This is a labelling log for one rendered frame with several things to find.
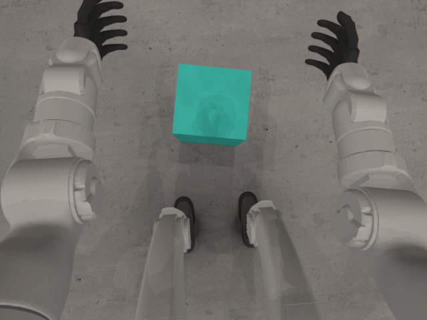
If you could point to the robot right shin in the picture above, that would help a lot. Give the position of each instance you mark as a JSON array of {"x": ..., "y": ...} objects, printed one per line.
[{"x": 266, "y": 203}]

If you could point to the robot right hand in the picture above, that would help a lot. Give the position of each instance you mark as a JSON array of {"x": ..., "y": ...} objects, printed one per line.
[{"x": 345, "y": 48}]

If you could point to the robot left foot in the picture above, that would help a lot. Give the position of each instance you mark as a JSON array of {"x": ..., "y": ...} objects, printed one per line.
[{"x": 185, "y": 205}]

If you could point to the carton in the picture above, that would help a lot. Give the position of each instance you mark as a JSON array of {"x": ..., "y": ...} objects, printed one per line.
[{"x": 211, "y": 105}]

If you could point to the right robot upper arm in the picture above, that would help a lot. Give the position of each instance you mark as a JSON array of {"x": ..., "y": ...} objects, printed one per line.
[{"x": 387, "y": 230}]

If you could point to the robot right forearm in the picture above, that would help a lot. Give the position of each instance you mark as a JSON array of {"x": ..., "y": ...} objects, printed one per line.
[{"x": 362, "y": 131}]

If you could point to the left robot upper arm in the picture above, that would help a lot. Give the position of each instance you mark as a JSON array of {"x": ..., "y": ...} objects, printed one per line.
[{"x": 47, "y": 203}]

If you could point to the robot left forearm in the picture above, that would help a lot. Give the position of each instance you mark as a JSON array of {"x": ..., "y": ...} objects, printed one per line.
[{"x": 66, "y": 106}]

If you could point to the robot left hand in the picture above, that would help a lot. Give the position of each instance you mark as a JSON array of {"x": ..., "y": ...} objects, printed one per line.
[{"x": 89, "y": 25}]

